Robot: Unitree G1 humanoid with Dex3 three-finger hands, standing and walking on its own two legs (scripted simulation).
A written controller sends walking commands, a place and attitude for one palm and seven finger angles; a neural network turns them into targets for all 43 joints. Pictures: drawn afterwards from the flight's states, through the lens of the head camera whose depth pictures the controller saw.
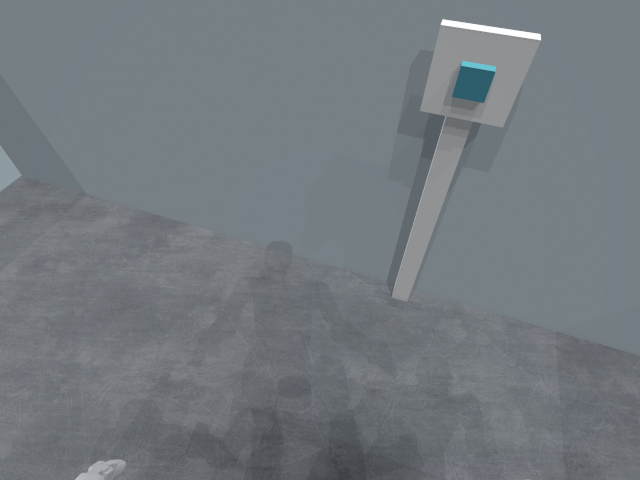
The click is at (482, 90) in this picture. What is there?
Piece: button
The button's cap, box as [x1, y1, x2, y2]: [452, 61, 495, 102]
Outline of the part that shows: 462,61 452,96 483,102 493,77 495,66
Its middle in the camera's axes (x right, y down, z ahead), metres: +0.31 -0.31 +0.77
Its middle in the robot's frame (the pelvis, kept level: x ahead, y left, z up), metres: +0.82 -0.26 +0.11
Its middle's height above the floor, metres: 0.88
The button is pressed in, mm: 0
